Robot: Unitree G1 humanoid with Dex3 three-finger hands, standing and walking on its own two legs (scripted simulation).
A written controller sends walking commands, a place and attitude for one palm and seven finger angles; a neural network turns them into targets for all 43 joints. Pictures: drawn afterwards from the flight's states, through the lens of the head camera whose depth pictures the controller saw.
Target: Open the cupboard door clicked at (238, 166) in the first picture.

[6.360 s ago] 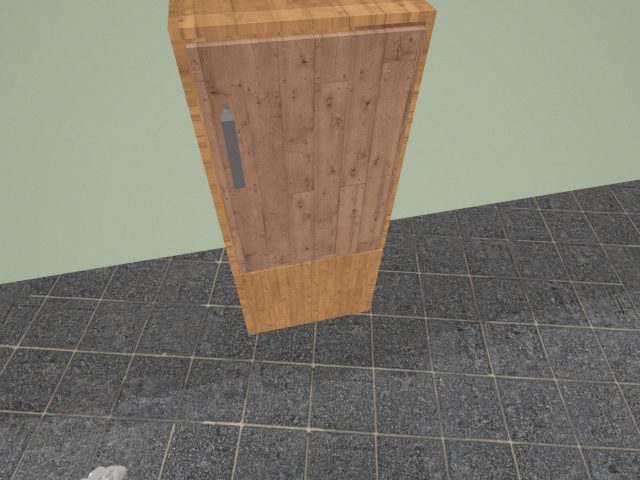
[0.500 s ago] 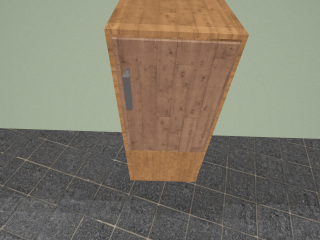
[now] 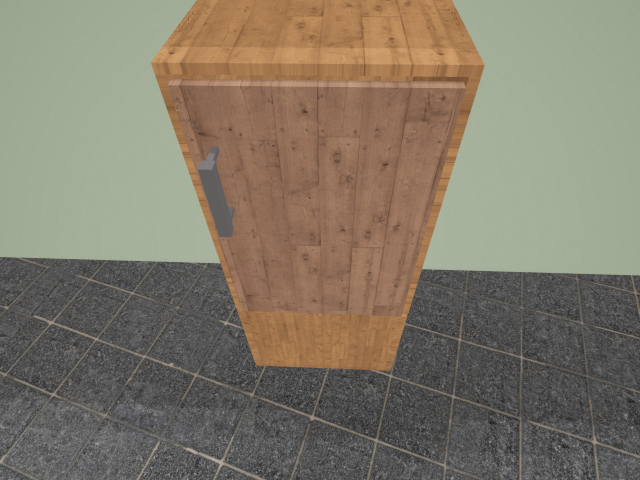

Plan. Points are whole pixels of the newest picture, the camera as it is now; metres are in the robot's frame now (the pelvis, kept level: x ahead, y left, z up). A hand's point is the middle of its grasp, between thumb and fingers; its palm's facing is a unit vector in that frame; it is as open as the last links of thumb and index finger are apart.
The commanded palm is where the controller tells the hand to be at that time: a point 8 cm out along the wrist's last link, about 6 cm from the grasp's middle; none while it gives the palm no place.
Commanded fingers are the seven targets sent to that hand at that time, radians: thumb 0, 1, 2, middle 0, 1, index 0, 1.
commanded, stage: come to a stop and stand still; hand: left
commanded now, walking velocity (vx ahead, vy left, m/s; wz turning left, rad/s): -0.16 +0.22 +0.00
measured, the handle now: (220, 193) +0.52 +0.19 +0.05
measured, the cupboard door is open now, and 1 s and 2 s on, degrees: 0 0 0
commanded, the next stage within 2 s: look again from close up in 0.90 s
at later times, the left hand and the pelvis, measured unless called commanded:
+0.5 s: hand out of the picture -0.01 +0.19 -0.17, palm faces +0.04 -0.98 -0.21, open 7.4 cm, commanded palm none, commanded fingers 0.00 0.90 0.90 -0.20 -0.30 -0.20 -0.30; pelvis -0.02 +0.02 +0.01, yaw -1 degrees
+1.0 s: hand out of the picture -0.03 +0.17 -0.17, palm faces -0.01 -0.98 -0.20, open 7.4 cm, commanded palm none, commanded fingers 0.00 0.90 0.90 -0.20 -0.30 -0.20 -0.30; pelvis -0.03 +0.00 +0.01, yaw -1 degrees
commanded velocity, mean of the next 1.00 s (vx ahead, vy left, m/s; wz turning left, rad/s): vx -0.01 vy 0.01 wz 0.00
